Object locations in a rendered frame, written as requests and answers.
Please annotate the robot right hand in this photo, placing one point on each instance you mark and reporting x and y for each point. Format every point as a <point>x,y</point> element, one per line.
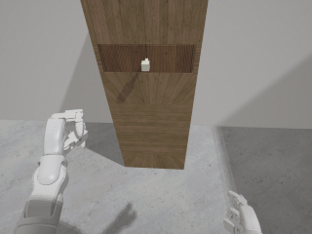
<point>244,220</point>

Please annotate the drawer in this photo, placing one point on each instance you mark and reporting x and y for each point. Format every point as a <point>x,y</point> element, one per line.
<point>163,58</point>

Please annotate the handle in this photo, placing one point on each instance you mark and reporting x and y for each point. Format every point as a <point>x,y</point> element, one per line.
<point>145,65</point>

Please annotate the cabinet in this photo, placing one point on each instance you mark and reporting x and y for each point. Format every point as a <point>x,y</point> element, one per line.
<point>151,111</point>

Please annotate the robot left hand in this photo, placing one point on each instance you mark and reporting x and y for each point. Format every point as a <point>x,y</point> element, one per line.
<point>56,132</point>

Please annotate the left robot forearm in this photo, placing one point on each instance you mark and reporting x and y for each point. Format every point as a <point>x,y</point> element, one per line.
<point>42,209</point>

